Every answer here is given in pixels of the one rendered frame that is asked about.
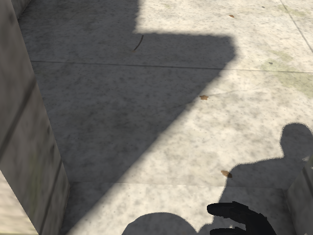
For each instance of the robot right hand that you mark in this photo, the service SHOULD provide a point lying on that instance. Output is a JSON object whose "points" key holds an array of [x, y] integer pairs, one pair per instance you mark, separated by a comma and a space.
{"points": [[256, 223]]}

